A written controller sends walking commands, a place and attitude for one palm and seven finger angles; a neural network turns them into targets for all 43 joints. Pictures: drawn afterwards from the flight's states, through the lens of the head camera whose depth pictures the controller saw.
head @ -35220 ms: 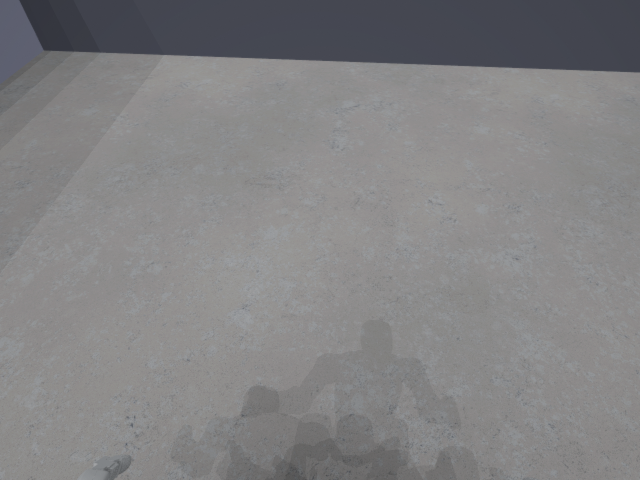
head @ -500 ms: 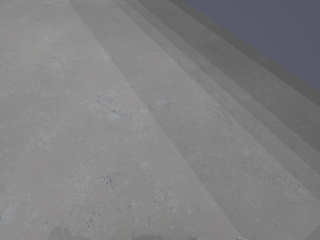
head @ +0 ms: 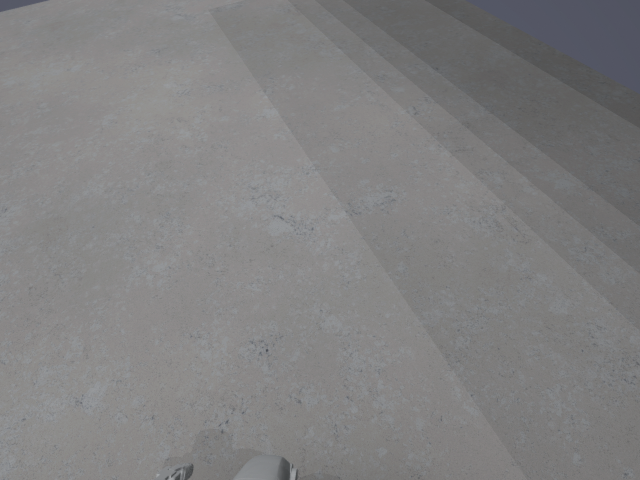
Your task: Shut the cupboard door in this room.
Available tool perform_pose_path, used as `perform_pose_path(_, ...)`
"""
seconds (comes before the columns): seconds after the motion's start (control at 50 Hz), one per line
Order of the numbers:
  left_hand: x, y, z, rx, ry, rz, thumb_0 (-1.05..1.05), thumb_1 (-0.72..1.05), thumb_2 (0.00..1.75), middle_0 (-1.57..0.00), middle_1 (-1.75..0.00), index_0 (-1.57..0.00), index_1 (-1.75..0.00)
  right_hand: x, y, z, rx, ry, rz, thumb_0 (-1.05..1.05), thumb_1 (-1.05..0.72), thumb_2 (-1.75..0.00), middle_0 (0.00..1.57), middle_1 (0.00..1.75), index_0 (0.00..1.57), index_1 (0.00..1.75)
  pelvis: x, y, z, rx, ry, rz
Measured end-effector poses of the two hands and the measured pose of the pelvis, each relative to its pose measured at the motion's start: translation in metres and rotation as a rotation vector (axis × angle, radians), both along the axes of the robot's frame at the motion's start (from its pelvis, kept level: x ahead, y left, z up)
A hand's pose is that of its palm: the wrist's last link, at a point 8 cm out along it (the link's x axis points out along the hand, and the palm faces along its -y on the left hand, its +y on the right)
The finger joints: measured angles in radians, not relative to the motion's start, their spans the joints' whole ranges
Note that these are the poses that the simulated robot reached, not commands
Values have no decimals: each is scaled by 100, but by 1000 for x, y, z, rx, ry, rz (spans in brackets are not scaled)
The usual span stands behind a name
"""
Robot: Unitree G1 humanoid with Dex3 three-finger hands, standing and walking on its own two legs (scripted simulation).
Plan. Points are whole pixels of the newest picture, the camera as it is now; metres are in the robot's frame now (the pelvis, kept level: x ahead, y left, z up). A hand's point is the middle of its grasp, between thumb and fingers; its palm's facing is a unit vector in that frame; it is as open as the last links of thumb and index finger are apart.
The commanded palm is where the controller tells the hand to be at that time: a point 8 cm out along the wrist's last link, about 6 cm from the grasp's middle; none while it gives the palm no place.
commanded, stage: turn or walk to find it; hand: left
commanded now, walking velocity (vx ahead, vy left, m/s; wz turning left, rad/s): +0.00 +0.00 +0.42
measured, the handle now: out of the picture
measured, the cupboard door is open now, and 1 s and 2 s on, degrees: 90 90 90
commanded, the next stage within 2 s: none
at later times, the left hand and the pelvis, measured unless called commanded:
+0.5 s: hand out of the picture -0.02 +0.27 -0.18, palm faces +0.28 -0.93 -0.23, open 7.4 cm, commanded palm none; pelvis +0.00 +0.05 +0.00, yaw +12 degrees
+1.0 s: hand out of the picture +0.00 +0.19 -0.15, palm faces +0.42 -0.87 -0.27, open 7.4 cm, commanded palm none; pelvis +0.00 -0.02 +0.00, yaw +25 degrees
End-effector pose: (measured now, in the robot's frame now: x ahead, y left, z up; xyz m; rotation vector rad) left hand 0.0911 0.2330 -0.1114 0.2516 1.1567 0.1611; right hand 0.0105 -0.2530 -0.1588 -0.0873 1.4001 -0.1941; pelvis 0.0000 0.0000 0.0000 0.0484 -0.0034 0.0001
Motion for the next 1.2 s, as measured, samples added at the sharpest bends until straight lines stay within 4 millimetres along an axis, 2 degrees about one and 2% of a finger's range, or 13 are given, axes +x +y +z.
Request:
perform_pose_path(0.08, -32, 4, -6, -14, 44, 68, 0, 90, 90, -20, -30, -20, -30, 25, -1, 5, -13, -18, 63, 1, -91, -90, 20, 30, 20, 30, 0, 0, 1, 1, -1, 37)
perform_pose_path(0.16, -69, 16, -15, -27, 102, 143, 0, 91, 90, -20, -30, -20, -30, 59, 7, 11, -35, -58, 142, 1, -91, -90, 20, 30, 20, 30, -1, 6, -1, -7, 0, 75)
perform_pose_path(0.28, -125, 47, -42, -57, 193, 260, 0, 91, 90, -20, -30, -20, -30, 120, 41, 20, -83, -177, 277, 1, -91, -90, 20, 30, 20, 30, -1, 29, -14, -45, 1, 136)
perform_pose_path(0.32, -139, 58, -50, -64, 224, 295, 0, 91, 90, -20, -30, -20, -30, 135, 55, 26, -92, -222, 311, 1, -91, -90, 20, 30, 20, 30, -3, 36, -17, -36, -6, 149)
perform_pose_path(0.36, -145, 66, -49, -65, 244, 315, 1, 91, 90, -20, -30, -20, -30, 143, 66, 34, -96, -251, 335, 1, -91, -90, 20, 30, 20, 30, -3, 41, -13, -47, -14, 155)
perform_pose_path(0.48, -132, 78, -35, -76, 174, 339, 1, 91, 90, -19, -30, -20, -30, 142, 87, 47, -90, -257, 373, 1, -91, -90, 20, 30, 20, 30, -5, 50, 1, -80, -19, 203)
perform_pose_path(0.58, -110, 79, -27, -65, 94, 341, 1, 91, 90, -19, -30, -20, -30, 128, 89, 42, -60, -219, 377, 1, -91, -90, 20, 30, 20, 30, -5, 46, 3, -72, -16, 236)
perform_pose_path(0.68, -87, 68, -20, -48, 37, 333, 0, 91, 90, -19, -30, -20, -30, 107, 73, 28, -33, -152, 364, 1, -91, -90, 20, 30, 20, 30, -4, 32, 1, -60, -8, 275)
perform_pose_path(0.8, -70, 39, -13, -4, -34, 334, 0, 91, 90, -19, -30, -20, -30, 92, 38, -1, 1, -66, 356, 1, -91, -90, 20, 30, 20, 30, 0, 4, -11, -35, 6, 327)
perform_pose_path(0.92, -94, 8, -2, 2, -16, 401, 0, 90, 90, -20, -30, -20, -30, 101, 17, -4, 6, -19, 398, 1, -91, -90, 20, 30, 20, 30, 2, -11, -4, -13, -7, 396)
perform_pose_path(1.02, -122, -10, -4, -21, 19, 477, 0, 90, 90, -20, -30, -20, -30, 116, 12, 3, -5, -12, 457, 1, -91, -90, 20, 30, 20, 30, 4, -17, 0, -6, -3, 450)
perform_pose_path(1.12, -160, -17, -11, -41, 66, 563, 0, 91, 90, -20, -30, -20, -30, 139, 25, 9, -26, -20, 540, 1, -91, -90, 20, 30, 20, 30, 2, -15, 0, -7, 1, 500)
perform_pose_path(1.2, -199, -19, -21, -69, 119, 632, 0, 91, 90, -20, -30, -20, -30, 164, 54, 15, -35, -75, 623, 1, -91, -90, 20, 30, 20, 30, -5, -8, -2, -17, 2, 538)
